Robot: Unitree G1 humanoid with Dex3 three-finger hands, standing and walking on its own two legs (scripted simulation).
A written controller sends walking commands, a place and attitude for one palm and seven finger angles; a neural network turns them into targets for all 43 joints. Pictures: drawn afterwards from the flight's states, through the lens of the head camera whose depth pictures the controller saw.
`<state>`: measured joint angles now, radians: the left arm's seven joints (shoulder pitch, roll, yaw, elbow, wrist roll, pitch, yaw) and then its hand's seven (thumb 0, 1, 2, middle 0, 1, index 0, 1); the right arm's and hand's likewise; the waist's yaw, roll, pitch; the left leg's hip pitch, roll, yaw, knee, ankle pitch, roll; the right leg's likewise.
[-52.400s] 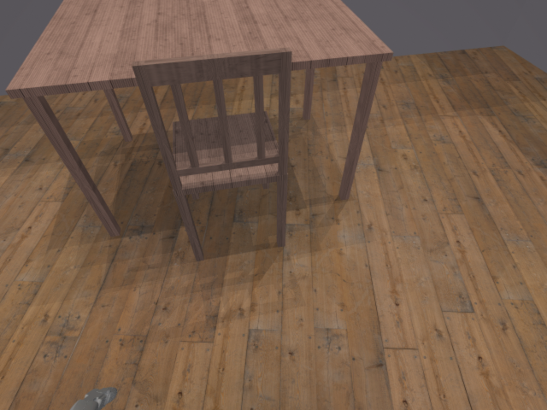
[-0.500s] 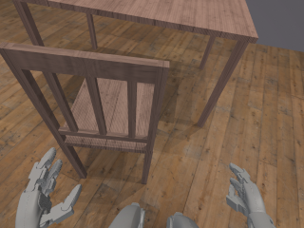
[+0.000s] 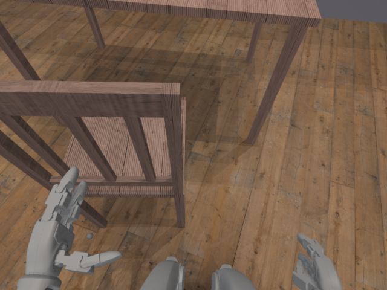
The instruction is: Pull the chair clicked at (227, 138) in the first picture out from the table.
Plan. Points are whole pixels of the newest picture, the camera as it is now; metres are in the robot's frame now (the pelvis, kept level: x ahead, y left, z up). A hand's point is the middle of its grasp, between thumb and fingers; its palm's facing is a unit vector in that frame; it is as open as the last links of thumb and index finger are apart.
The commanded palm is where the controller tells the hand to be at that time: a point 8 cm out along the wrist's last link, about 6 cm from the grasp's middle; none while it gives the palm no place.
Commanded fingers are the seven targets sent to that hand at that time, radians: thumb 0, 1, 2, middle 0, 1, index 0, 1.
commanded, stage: raise the hand toward the chair's back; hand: left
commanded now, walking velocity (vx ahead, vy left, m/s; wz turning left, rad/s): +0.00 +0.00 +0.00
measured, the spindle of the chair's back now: (94, 152) +0.39 +0.25 +0.00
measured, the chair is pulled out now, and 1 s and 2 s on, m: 0.32 0.32 0.32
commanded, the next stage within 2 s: aim the fingers beside a spindle in 1.04 s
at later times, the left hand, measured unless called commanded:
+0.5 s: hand (78, 219) +0.23 +0.21 +0.08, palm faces +0.09 -1.00 -0.04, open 16.9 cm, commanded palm +0.21 +0.27 +0.07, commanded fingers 0.00 -0.50 0.30 -0.06 -0.08 -0.06 -0.08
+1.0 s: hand (69, 218) +0.24 +0.23 +0.05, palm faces +0.06 -1.00 -0.01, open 16.9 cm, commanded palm +0.21 +0.29 +0.07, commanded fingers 0.00 -0.50 0.30 -0.06 -0.08 -0.06 -0.08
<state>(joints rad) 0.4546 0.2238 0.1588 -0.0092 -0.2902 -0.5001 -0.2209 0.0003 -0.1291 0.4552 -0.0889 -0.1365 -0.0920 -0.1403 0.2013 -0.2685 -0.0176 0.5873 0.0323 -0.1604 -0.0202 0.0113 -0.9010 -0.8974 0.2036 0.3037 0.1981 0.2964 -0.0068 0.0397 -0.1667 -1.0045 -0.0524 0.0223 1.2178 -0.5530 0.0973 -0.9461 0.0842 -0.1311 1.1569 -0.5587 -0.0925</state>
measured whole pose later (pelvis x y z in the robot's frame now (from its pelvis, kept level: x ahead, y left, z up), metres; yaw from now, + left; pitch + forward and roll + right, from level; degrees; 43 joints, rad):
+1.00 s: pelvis -0.01 +0.03 +0.02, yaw +0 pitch +17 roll -5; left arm 0.28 0.26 0.18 0.11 -0.30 -0.39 -0.22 -0.01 -0.49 0.30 -0.06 -0.08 -0.06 -0.08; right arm 0.22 -0.26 0.02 0.53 0.04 -0.11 -0.02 0.01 -0.90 -0.90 0.20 0.30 0.20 0.30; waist -0.01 0.05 -0.15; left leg -0.91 -0.07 0.03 1.12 -0.50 0.13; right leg -0.84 0.07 -0.11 1.05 -0.50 -0.05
